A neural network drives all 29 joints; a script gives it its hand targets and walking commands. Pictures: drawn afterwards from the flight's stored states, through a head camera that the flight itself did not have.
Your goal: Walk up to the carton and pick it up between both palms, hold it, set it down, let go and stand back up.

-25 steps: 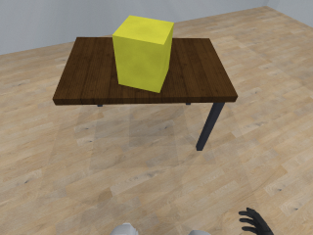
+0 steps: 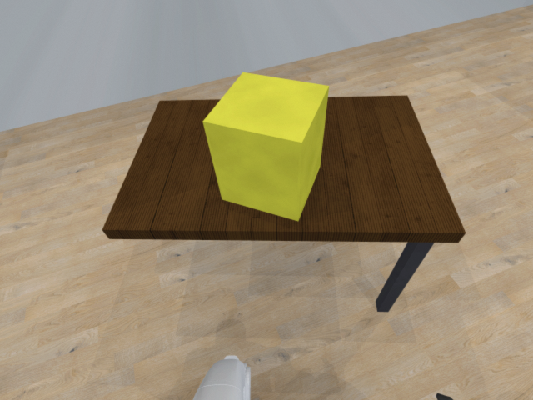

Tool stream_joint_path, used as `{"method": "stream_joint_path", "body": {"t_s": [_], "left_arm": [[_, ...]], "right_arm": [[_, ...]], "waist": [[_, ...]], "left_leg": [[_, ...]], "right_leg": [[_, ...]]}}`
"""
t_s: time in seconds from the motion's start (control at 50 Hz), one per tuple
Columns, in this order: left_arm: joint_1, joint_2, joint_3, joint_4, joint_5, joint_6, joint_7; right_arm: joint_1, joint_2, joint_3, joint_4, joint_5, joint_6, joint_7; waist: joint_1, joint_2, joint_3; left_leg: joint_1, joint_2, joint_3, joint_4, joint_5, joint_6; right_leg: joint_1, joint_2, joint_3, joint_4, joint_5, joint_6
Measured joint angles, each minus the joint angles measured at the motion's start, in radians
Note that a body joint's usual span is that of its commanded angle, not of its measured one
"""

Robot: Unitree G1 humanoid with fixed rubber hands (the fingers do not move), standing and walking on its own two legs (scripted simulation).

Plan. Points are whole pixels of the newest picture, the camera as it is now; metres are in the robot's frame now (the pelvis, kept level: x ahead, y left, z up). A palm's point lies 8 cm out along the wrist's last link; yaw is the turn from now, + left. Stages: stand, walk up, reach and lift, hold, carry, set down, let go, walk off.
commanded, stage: walk up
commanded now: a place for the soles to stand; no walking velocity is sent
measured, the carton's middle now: (270, 147) +0.65 +0.04 -0.05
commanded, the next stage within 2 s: none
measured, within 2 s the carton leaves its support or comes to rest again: neither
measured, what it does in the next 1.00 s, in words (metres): walks ahead: left foot, then right foot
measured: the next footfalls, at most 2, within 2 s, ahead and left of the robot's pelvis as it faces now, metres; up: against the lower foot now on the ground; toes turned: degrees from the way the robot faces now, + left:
left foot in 0.14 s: +0.23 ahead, +0.20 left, +0.00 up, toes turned -1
right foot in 0.50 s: +0.28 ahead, -0.11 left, +0.00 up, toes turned -5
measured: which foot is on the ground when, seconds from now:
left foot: up 0.00-0.12, down 0.14-1.00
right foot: down 0.00-0.14, up 0.16-0.48, down 0.50-1.00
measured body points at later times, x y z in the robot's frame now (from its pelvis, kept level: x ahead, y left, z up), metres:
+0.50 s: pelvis +0.15 +0.03 -0.01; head +0.17 +0.03 +0.43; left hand +0.27 +0.28 -0.12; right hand +0.22 -0.23 -0.13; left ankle +0.18 +0.15 -0.72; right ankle +0.24 -0.11 -0.72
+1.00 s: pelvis +0.17 +0.02 +0.00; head +0.19 +0.03 +0.45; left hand +0.29 +0.28 -0.12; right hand +0.26 -0.24 -0.11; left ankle +0.18 +0.14 -0.72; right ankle +0.24 -0.11 -0.72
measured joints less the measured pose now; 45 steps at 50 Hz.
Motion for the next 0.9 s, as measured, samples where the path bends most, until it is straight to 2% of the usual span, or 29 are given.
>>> {"method": "stream_joint_path", "body": {"t_s": [0.08,0.12,0.16,0.22,0.28,0.36,0.44,0.5,0.54,0.58,0.64,0.9], "left_arm": [[0.050,0.026,0.007,0.020,-0.007,0.008,-0.006],[0.076,0.036,0.006,0.029,-0.012,0.017,-0.008],[0.089,0.041,0.005,0.040,-0.018,0.033,-0.012],[0.054,0.043,0.006,0.048,-0.016,0.080,-0.014],[-0.001,0.048,0.015,0.030,-0.007,0.087,-0.014],[-0.070,0.041,0.021,-0.001,-0.016,0.078,-0.016],[-0.153,0.022,0.020,-0.025,-0.034,0.076,-0.012],[-0.194,0.012,0.017,-0.038,-0.038,0.062,-0.008],[-0.221,0.001,0.009,-0.038,-0.039,0.065,-0.007],[-0.239,0.000,0.000,-0.040,-0.050,0.078,-0.007],[-0.261,-0.004,-0.005,-0.037,-0.060,0.091,-0.006],[-0.229,0.017,-0.004,-0.005,-0.057,0.079,-0.024]], "right_arm": [[-0.040,0.024,0.011,-0.021,0.003,-0.011,0.008],[-0.047,0.030,0.013,-0.044,0.001,-0.025,0.008],[-0.050,0.035,0.012,-0.072,-0.011,-0.047,-0.002],[-0.055,0.047,0.027,-0.086,0.007,-0.045,-0.030],[-0.038,0.063,0.041,-0.073,0.014,-0.037,-0.047],[-0.008,0.062,0.055,-0.046,0.016,-0.045,-0.057],[-0.003,0.042,0.060,-0.022,0.014,-0.036,-0.061],[-0.011,0.019,0.067,-0.016,0.024,-0.012,-0.056],[-0.033,0.006,0.064,-0.004,0.033,0.008,-0.055],[-0.041,0.005,0.060,-0.001,0.043,0.029,-0.055],[-0.047,0.008,0.059,0.001,0.041,0.031,-0.048],[-0.026,0.011,0.061,-0.007,0.041,-0.002,-0.035]], "waist": [[0.021,-0.034,0.008],[0.023,-0.048,-0.004],[0.009,-0.071,-0.012],[-0.010,-0.088,-0.011],[-0.018,-0.111,-0.008],[-0.038,-0.116,-0.009],[-0.062,-0.092,0.013],[-0.070,-0.064,0.025],[-0.074,-0.034,0.038],[-0.075,-0.036,0.032],[-0.071,-0.044,0.027],[-0.054,-0.072,-0.030]], "left_leg": [[0.042,0.010,0.025,-0.224,0.109,0.031],[0.093,-0.006,0.040,-0.313,0.148,0.048],[0.097,-0.032,0.048,-0.288,0.188,0.062],[0.100,-0.043,0.059,-0.206,0.093,0.070],[0.153,-0.050,0.076,-0.240,0.076,0.072],[0.225,-0.057,0.097,-0.301,0.072,0.077],[0.254,-0.051,0.096,-0.303,0.055,0.064],[0.238,-0.035,0.088,-0.230,0.005,0.046],[0.232,-0.019,0.074,-0.195,-0.028,0.035],[0.232,-0.037,0.068,-0.191,-0.065,0.034],[0.257,-0.046,0.080,-0.253,0.020,0.031],[0.302,-0.033,0.093,-0.374,0.046,0.030]], "right_leg": [[0.069,-0.010,-0.008,-0.022,-0.041,0.026],[0.083,-0.021,-0.006,0.012,-0.087,0.038],[0.051,-0.047,0.022,0.138,-0.148,0.014],[-0.074,0.004,0.127,0.441,-0.164,-0.003],[-0.196,0.025,0.142,0.582,-0.109,0.006],[-0.284,0.017,0.135,0.508,-0.081,0.021],[-0.266,0.013,0.131,0.262,-0.003,0.009],[-0.189,0.032,0.128,0.059,0.152,-0.011],[-0.192,0.048,0.120,0.082,0.141,-0.001],[-0.204,0.039,0.126,0.107,0.111,-0.002],[-0.200,0.035,0.139,0.093,0.111,0.005],[-0.155,0.057,0.143,-0.041,0.169,0.003]]}}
